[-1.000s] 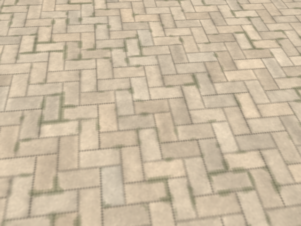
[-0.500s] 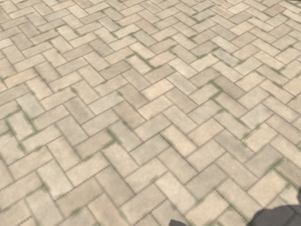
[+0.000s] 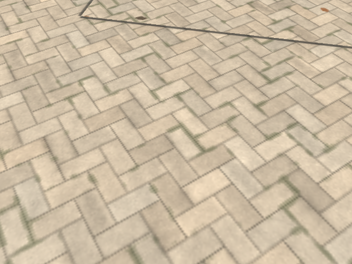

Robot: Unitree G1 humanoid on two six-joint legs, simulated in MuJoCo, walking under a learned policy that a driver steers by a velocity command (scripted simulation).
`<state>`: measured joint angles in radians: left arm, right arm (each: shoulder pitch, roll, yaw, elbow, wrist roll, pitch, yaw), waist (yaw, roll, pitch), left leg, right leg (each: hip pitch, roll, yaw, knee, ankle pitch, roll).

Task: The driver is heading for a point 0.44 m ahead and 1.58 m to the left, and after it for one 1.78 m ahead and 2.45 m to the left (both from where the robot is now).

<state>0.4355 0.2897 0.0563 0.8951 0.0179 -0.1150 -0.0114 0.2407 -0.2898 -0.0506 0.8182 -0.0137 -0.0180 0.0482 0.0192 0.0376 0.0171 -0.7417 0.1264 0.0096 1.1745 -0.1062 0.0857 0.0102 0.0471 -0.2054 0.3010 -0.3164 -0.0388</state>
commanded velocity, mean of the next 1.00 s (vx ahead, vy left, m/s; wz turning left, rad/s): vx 1.00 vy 0.00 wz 0.91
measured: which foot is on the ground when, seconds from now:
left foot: up 0.00-0.18, down 0.20-0.64, up 0.66-1.00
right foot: down 0.00-0.20, up 0.22-0.60, down 0.62-1.00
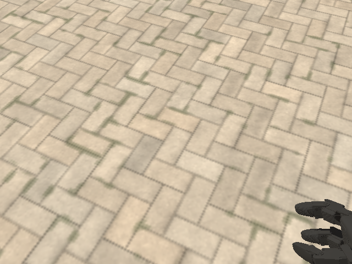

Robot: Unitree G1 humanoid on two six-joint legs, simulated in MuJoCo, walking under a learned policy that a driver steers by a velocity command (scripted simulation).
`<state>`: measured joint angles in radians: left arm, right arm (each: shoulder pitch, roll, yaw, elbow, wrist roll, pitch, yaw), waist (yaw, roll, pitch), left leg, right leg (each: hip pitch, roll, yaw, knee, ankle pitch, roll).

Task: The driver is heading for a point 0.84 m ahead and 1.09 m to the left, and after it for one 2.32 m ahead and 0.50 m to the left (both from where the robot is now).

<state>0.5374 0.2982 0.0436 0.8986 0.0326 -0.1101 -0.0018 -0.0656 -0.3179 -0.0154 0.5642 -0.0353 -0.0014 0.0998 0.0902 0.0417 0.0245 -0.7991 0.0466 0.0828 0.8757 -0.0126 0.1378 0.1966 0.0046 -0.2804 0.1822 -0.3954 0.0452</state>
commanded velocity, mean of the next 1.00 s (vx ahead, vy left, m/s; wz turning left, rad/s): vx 1.00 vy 0.00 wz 0.53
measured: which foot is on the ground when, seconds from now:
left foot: up 0.00-0.08, down 0.10-0.54, up 0.56-0.98, down 1.00-1.00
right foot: down 0.00-0.10, up 0.12-0.50, down 0.52-1.00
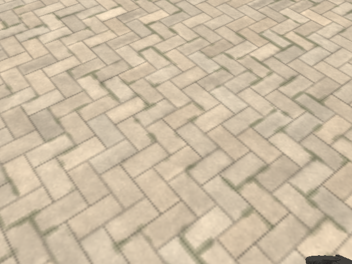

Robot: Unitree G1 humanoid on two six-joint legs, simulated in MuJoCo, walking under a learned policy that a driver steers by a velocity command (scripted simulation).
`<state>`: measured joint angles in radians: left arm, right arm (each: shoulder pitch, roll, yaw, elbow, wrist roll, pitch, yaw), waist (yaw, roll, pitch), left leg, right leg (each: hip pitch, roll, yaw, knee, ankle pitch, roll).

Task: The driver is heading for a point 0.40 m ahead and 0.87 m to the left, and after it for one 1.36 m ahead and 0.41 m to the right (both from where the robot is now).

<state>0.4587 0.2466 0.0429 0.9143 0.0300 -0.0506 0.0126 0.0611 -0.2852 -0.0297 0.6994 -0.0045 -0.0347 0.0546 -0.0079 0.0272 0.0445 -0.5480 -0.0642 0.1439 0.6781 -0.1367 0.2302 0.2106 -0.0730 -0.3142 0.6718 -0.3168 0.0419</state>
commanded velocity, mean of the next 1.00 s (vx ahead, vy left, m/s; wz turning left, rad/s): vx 0.97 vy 0.00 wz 0.92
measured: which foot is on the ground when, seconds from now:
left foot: down 0.00-0.40, up 0.42-0.86, down 0.88-1.00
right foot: down 0.00-0.00, up 0.02-0.40, down 0.42-0.86, up 0.88-1.00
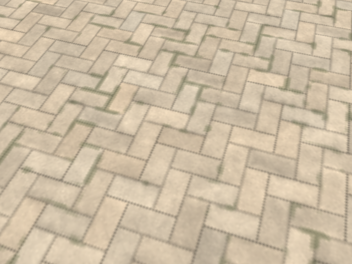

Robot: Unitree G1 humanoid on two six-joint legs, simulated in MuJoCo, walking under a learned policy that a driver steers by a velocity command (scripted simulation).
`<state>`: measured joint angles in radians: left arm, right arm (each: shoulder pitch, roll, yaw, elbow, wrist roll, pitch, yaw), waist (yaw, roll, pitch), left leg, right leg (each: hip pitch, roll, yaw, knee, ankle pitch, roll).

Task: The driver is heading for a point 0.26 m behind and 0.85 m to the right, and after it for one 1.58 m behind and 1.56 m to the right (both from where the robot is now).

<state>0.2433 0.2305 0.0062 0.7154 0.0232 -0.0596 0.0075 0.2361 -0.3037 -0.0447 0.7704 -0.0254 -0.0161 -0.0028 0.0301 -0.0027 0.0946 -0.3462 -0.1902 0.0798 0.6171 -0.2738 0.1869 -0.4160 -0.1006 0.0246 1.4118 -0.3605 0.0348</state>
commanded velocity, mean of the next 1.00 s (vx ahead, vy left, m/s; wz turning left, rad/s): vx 0.15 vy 0.00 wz -0.71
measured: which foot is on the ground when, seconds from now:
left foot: down 0.00-0.26, up 0.28-0.66, down 0.68-1.00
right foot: up 0.00-0.24, down 0.26-0.68, up 0.70-1.00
